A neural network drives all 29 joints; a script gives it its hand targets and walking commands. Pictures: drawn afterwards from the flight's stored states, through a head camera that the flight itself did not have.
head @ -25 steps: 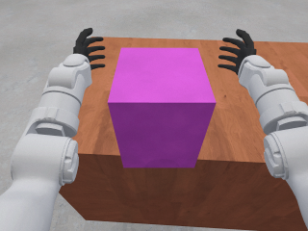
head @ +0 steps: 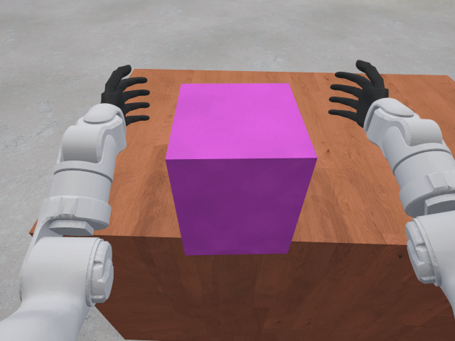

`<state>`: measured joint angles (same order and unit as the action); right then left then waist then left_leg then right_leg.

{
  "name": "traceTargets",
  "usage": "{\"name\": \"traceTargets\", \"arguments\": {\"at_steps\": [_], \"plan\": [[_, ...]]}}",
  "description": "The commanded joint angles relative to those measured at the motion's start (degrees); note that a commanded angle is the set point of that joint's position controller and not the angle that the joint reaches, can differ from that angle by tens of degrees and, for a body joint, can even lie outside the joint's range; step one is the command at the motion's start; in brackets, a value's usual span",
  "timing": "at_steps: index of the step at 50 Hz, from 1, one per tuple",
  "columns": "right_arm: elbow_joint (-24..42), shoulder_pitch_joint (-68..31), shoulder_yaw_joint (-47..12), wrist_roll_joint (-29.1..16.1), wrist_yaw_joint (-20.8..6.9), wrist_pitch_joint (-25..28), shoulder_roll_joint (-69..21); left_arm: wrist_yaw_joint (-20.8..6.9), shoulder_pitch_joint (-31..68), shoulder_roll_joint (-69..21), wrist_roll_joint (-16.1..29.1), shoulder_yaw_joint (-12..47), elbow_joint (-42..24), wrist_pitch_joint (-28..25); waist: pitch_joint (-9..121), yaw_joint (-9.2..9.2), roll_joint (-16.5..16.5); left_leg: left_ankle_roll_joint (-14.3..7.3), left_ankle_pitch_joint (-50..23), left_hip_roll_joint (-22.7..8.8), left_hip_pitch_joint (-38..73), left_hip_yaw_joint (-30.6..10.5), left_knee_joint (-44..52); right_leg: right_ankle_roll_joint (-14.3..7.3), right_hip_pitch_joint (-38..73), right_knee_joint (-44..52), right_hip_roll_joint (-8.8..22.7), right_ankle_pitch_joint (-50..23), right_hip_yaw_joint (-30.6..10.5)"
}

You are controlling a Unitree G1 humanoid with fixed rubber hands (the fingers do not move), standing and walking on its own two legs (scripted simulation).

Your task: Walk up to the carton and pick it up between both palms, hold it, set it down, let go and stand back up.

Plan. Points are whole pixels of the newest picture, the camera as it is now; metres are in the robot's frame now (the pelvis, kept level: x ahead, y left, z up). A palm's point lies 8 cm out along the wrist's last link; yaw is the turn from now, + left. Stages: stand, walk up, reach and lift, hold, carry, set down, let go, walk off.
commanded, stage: set down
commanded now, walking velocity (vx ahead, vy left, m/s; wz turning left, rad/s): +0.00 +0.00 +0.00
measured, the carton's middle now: (235, 171) +0.42 -0.02 +0.11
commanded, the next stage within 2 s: none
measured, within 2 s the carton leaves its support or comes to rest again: neither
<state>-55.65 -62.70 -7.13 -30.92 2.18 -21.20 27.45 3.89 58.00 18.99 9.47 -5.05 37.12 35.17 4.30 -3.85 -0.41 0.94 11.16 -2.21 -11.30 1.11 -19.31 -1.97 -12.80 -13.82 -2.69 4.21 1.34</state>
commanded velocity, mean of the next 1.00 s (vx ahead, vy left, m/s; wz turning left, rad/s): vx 0.00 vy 0.00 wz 0.00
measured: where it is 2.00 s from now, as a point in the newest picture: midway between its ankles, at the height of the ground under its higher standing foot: outside the picture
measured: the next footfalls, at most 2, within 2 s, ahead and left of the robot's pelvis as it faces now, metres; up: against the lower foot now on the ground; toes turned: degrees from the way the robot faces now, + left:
none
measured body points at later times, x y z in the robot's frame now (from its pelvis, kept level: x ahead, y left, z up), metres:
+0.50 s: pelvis -0.02 +0.00 +0.00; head -0.04 +0.01 +0.45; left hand +0.38 +0.17 +0.18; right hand +0.37 -0.25 +0.18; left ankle -0.02 +0.13 -0.75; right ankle +0.03 -0.10 -0.75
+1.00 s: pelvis -0.01 +0.00 +0.00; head -0.01 +0.01 +0.45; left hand +0.32 +0.18 +0.12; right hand +0.30 -0.24 +0.12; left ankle -0.02 +0.13 -0.75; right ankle +0.03 -0.10 -0.75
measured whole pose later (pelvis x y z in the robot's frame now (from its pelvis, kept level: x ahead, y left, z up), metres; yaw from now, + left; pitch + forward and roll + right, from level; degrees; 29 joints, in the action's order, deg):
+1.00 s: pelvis -0.01 +0.00 +0.00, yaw -1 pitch -3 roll +0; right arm -1.8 -10.5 3.0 -19.8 4.8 -20.9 17.2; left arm 3.9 10.0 8.0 5.7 -8.1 -12.3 40.3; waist -1.5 -3.2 -2.0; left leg 0.8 10.7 -1.0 -3.2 2.1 -17.0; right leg -1.9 -8.3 -18.3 -2.1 6.8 -1.1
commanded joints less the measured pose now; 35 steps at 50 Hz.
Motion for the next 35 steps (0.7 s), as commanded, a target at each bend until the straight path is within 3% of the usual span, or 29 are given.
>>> {"name": "traceTargets", "arguments": {"at_steps": [1,5,8,15,21,35], "plan": [[14.97,-18.76,5.41,1.61,-0.14,2.32,8.23,0.27,17.80,6.51,-0.80,-2.68,-16.73,-0.87,26.18,-0.47,0.98,0.59,-17.23,2.81,3.64,-0.69,0.16,2.75,17.65,-4.91,-0.92,-22.23,-1.40],[23.20,-16.09,9.14,3.53,-0.50,2.29,9.33,1.55,15.80,6.06,-0.15,-3.19,-26.33,1.17,29.17,-1.09,1.41,1.00,-17.24,2.83,5.13,-0.63,-0.85,2.90,15.43,-5.96,-1.09,-21.73,-0.91],[26.46,-13.37,10.42,4.50,-0.83,1.81,9.83,2.15,13.03,5.44,-0.01,-3.30,-29.57,2.82,29.54,-1.31,1.01,0.50,-15.16,2.77,4.68,-0.64,-0.54,3.05,14.75,-6.31,-0.88,-20.41,-1.08],[26.55,-6.12,10.58,6.34,-2.05,0.89,7.47,2.17,5.52,2.98,-1.40,-3.89,-27.56,3.74,23.23,-0.34,-0.66,-1.63,-5.83,2.75,-0.07,-0.42,3.23,3.03,15.29,-5.55,0.02,-11.26,-2.58],[28.04,-0.30,10.43,7.68,-2.55,1.35,4.47,1.53,-0.37,1.03,-3.07,-4.68,-28.25,2.48,17.68,0.42,-1.78,-2.28,-3.07,2.99,-0.80,-0.02,4.73,2.87,14.95,-4.40,0.33,-5.31,-3.30],[46.60,16.25,13.02,10.06,0.40,2.06,0.75,0.93,-15.77,-3.16,-4.09,-4.56,-45.58,3.75,14.10,-0.18,-1.31,-1.46,-2.40,3.29,0.43,1.08,5.31,2.29,16.92,-5.36,0.16,-7.43,-2.99]]}}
